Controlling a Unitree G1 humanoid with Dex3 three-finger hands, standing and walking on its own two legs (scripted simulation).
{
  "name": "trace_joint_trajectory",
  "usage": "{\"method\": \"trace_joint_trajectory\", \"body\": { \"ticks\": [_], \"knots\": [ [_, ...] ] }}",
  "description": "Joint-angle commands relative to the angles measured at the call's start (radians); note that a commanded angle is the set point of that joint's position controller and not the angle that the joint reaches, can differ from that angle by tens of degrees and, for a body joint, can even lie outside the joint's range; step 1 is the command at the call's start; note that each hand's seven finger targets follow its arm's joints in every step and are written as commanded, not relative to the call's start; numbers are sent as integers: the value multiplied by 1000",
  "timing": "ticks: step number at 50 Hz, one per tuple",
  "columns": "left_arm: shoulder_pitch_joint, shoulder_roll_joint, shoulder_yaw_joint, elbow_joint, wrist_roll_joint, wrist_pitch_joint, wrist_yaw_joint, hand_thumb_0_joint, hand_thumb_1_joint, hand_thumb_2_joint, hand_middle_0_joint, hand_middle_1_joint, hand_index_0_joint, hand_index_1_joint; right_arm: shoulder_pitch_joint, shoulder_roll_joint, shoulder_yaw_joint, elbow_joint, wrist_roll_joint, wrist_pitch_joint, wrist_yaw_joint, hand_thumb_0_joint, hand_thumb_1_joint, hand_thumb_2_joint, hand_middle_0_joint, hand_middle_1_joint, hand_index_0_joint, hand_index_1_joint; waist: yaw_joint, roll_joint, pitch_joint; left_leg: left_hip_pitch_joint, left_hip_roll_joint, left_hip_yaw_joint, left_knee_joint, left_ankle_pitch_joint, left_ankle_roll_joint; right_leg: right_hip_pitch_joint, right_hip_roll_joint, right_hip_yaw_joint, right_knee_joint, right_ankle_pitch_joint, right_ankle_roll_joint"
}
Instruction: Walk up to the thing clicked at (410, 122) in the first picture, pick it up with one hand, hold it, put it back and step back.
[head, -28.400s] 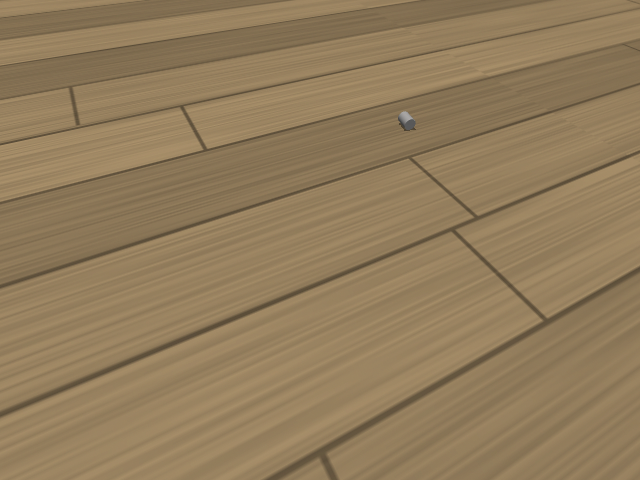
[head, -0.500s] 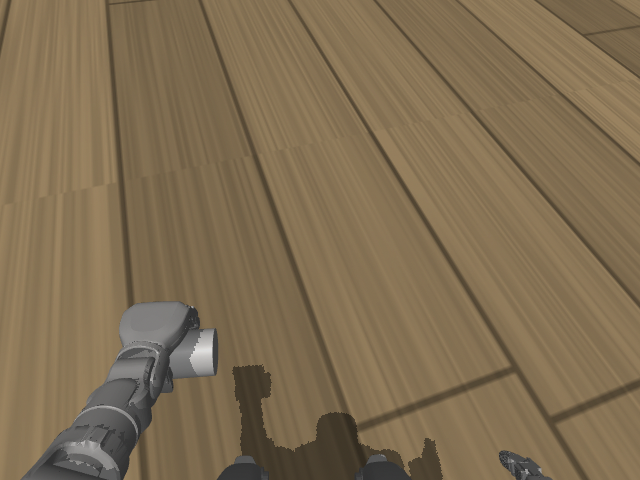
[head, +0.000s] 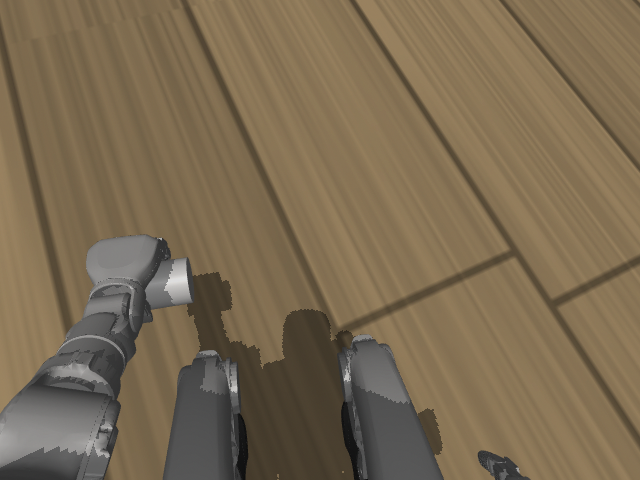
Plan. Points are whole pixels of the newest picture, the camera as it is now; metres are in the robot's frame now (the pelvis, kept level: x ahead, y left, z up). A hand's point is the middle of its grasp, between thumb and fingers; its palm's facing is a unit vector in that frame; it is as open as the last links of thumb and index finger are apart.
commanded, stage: crouch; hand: left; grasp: from above
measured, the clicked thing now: (158, 284) +0.41 +0.19 -0.18
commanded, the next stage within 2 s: lower in 0.96 s
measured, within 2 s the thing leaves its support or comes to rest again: neither
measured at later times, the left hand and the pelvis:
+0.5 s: hand (166, 297) +0.41 +0.20 -0.27, palm faces -0.45 -0.03 -0.89, open 9.6 cm; pelvis -0.01 -0.01 -0.10, yaw -2 degrees
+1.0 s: hand (175, 302) +0.42 +0.20 -0.32, palm faces -0.45 -0.04 -0.89, open 9.6 cm; pelvis -0.01 -0.01 -0.15, yaw -3 degrees
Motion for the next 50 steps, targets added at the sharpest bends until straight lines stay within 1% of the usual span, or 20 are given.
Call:
{"method": "trace_joint_trajectory", "body": {
  "ticks": [1, 4, 6, 7, 9, 11, 13, 15, 17, 19, 21, 22, 28, 31, 33, 35, 37, 39, 41, 50],
  "knots": [
    [-353, 224, 46, -145, 12, -23, 56, 0, 831, 523, -1235, -295, -1224, -309, 99, -203, -56, -56, -6, -38, -2, 0, -887, -897, 199, 299, 200, 299, -16, 78, -579, 361, -30, 42, -158, 36, 32, 178, 18, -102, -159, 77, -98],
    [-391, 233, 52, -169, 28, -28, 73, 0, 819, 553, -1222, -318, -1210, -334, 106, -209, -54, -43, -15, -43, 9, 0, -887, -897, 200, 299, 200, 299, -24, 113, -630, 363, -29, 42, -105, 83, 29, 139, 19, -115, -99, 124, -99],
    [-341, 205, 44, -98, 27, -17, 81, 0, 811, 558, -1215, -325, -1204, -339, 101, -208, -50, -41, -18, -47, 17, 0, -890, -898, 199, 299, 200, 299, -30, 95, -585, 346, -27, 33, -90, 69, 28, 94, 16, -123, -79, 112, -98],
    [-411, 216, 45, -148, 20, -20, 86, 0, 796, 567, -1205, -318, -1191, -336, 95, -208, -50, -36, -22, -50, 21, 0, -887, -897, 200, 299, 200, 299, -34, 119, -602, 334, -24, 38, -71, 68, 29, 83, 17, -123, -64, 114, -98],
    [-372, 235, 60, -102, 25, -12, 91, 0, 787, 574, -1209, -319, -1191, -340, 101, -217, -49, -30, -26, -51, 27, 0, -892, -899, 199, 299, 200, 299, -29, 122, -601, 342, -22, 31, -57, 76, 25, 60, 12, -128, -36, 118, -97],
    [-431, 222, 46, -150, 19, -17, 91, 0, 760, 559, -1200, -291, -1177, -318, 96, -211, -46, -26, -29, -52, 34, 0, -893, -900, 200, 299, 200, 299, -35, 137, -639, 326, -24, 44, -18, 107, 28, 67, 20, -127, -14, 152, -97],
    [-381, 220, 53, -84, 21, -10, 92, 0, 762, 549, -1193, -293, -1174, -315, 97, -215, -46, -27, -32, -51, 39, 0, -893, -899, 200, 299, 200, 299, -43, 112, -595, 272, -25, 52, 13, 106, 34, 59, 20, -127, -5, 159, -91],
    [-408, 247, 67, -122, 17, -21, 88, 0, 754, 591, -1197, -301, -1170, -331, 108, -212, -46, -13, -37, -51, 46, 0, -894, -900, 200, 299, 200, 299, -36, 108, -625, 254, -24, 55, 47, 136, 36, 75, 22, -128, 23, 191, -90],
    [-374, 224, 59, -101, 24, -26, 80, 0, 753, 595, -1179, -339, -1160, -361, 111, -208, -45, -14, -42, -49, 55, 0, -896, -900, 200, 299, 200, 299, -42, 101, -616, 233, -22, 64, 79, 171, 38, 87, 24, -124, 38, 233, -85],
    [-374, 215, 57, -68, 24, -25, 80, 0, 753, 567, -1171, -333, -1156, -351, 103, -213, -46, -20, -44, -48, 61, 0, -895, -900, 200, 299, 200, 299, -47, 106, -584, 214, -21, 57, 85, 138, 36, 33, 25, -132, 58, 194, -88],
    [-390, 254, 78, -89, 28, -32, 82, 0, 736, 571, -1169, -323, -1149, -346, 98, -217, -45, -18, -46, -44, 65, 0, -895, -901, 200, 299, 200, 299, -30, 129, -602, 214, -21, 57, 98, 130, 35, 26, 30, -135, 75, 183, -92],
    [-360, 230, 63, -41, 34, -29, 81, 0, 738, 560, -1172, -311, -1152, -334, 89, -220, -46, -25, -45, -44, 68, 0, -895, -900, 200, 299, 200, 299, -33, 118, -584, 199, -22, 56, 99, 112, 34, 8, 31, -139, 84, 162, -93],
    [-414, 246, 75, -28, 29, -49, 98, 0, 759, 554, -1178, -331, -1162, -350, 88, -220, -39, -21, -50, -47, 79, 0, -897, -901, 200, 299, 200, 299, -51, 101, -547, 113, -23, 59, 146, 65, 40, -32, 36, -143, 120, 119, -92],
    [-441, 278, 91, -37, 31, -56, 106, 0, 754, 553, -1168, -344, -1153, -361, 83, -225, -39, -18, -51, -47, 83, 0, -896, -901, 200, 299, 200, 299, -34, 115, -585, 108, -26, 63, 165, 68, 39, -30, 40, -143, 143, 118, -95],
    [-418, 246, 81, 15, 32, -53, 111, 0, 768, 564, -1178, -337, -1161, -356, 91, -225, -36, -14, -55, -52, 88, 0, -896, -900, 200, 300, 200, 300, -53, 102, -537, 93, -24, 59, 179, 57, 39, -64, 38, -149, 152, 112, -93],
    [-487, 286, 89, -22, 32, -64, 114, 0, 752, 566, -1173, -344, -1154, -365, 87, -228, -33, -8, -56, -49, 87, 0, -899, -902, 200, 300, 200, 300, -50, 130, -574, 73, -28, 65, 196, 60, 40, -53, 42, -143, 167, 112, -95],
    [-448, 285, 98, 7, 33, -62, 118, 0, 750, 590, -1166, -363, -1148, -383, 92, -226, -30, -1, -56, -48, 88, 0, -898, -901, 200, 300, 200, 300, -36, 104, -565, 59, -28, 64, 205, 60, 40, -57, 42, -147, 176, 108, -93],
    [-475, 257, 81, 35, 31, -65, 120, 0, 782, 592, -1178, -385, -1165, -400, 94, -224, -27, -3, -62, -51, 92, 0, -897, -901, 200, 300, 200, 300, -65, 91, -542, 29, -29, 63, 218, 39, 43, -72, 44, -149, 179, 94, -92],
    [-475, 293, 96, 36, 38, -68, 119, 0, 779, 599, -1182, -385, -1166, -402, 101, -233, -26, 3, -61, -51, 94, 0, -900, -901, 200, 300, 200, 300, -55, 100, -552, 34, -30, 64, 233, 50, 44, -73, 42, -148, 189, 102, -93],
    [-505, 283, 92, 67, 50, -82, 128, 0, 781, 635, -1182, -416, -1163, -436, 104, -245, -16, 14, -67, -56, 100, 0, -902, -902, 200, 300, 199, 300, -63, 137, -527, 7, -35, 58, 258, 15, 38, -150, 44, -163, 240, 69, -100]
  ]
}}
